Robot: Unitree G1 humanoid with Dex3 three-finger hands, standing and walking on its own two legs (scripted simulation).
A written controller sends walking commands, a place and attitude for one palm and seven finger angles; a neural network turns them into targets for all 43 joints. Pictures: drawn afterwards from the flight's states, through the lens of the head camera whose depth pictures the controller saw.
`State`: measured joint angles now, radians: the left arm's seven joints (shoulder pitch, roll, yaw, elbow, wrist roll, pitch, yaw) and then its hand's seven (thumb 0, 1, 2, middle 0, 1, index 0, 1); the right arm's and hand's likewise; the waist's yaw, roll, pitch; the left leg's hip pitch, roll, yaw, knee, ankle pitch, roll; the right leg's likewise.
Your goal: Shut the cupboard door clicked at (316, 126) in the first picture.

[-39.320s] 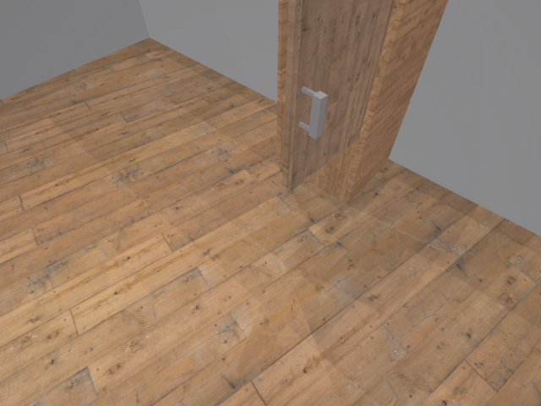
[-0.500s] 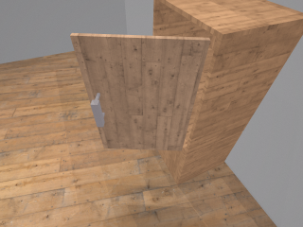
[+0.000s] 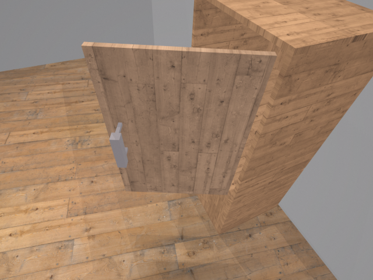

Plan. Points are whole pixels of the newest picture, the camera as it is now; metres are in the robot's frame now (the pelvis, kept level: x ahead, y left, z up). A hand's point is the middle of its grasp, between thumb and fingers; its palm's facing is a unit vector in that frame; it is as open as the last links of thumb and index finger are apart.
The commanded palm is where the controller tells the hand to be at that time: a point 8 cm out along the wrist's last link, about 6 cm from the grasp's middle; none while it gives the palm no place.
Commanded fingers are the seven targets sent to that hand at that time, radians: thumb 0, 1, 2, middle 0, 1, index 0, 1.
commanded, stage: come to a stop and stand still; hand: left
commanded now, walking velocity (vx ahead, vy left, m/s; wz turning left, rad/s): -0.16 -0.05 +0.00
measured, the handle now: (121, 145) +0.46 +0.22 -0.02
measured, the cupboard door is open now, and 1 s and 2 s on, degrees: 64 64 64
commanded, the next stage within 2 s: none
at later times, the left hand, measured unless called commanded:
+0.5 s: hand out of the picture +0.03 +0.19 -0.17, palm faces +0.02 -0.98 -0.22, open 7.3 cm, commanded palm none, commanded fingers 0.00 0.90 0.90 -0.20 -0.30 -0.20 -0.30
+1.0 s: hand out of the picture -0.14 +0.17 -0.17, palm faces +0.05 -0.98 -0.19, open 7.3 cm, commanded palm none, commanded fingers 0.00 0.90 0.90 -0.20 -0.30 -0.20 -0.30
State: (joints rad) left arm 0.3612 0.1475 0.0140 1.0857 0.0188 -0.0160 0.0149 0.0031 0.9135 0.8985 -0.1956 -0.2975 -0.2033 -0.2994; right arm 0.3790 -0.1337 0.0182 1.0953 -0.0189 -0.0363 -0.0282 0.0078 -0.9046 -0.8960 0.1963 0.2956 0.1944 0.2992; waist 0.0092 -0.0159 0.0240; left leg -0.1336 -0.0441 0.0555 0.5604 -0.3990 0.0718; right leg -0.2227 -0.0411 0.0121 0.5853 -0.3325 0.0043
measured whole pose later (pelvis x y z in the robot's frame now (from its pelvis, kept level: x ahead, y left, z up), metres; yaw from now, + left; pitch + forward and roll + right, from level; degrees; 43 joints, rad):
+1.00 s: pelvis -0.10 -0.01 +0.01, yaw +1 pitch -3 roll +0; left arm 0.41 0.16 0.00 1.05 0.02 0.02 0.02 0.00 0.91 0.90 -0.20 -0.30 -0.20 -0.30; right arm 0.34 -0.20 -0.02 1.04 -0.03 0.02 -0.01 0.01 -0.90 -0.90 0.20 0.30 0.20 0.30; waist 0.00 0.01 0.01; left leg -0.25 -0.04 0.05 0.51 -0.23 0.06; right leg -0.31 -0.01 0.03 0.50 -0.25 0.01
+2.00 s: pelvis -0.19 +0.02 +0.01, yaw +1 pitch -3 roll +0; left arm 0.30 0.18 0.05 0.98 0.02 0.03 0.02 0.00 0.91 0.90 -0.19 -0.30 -0.20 -0.30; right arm 0.37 -0.12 -0.01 1.07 -0.03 0.00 -0.03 0.01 -0.91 -0.90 0.20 0.30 0.19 0.30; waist 0.01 -0.05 0.00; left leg -0.18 -0.06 0.05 0.48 -0.26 0.09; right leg -0.39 0.00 0.03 0.85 -0.35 0.00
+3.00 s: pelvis -0.20 -0.02 +0.01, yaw -1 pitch -1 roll +0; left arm 0.35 0.12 -0.02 1.10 0.01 -0.03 0.04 0.00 0.91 0.90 -0.20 -0.30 -0.20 -0.30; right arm 0.26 -0.14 0.01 1.16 -0.01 -0.02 -0.04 0.01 -0.92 -0.90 0.20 0.30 0.19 0.30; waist 0.00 -0.01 0.03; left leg -0.17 -0.01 0.07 0.39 -0.20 0.03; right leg -0.08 0.03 0.00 0.39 -0.28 -0.03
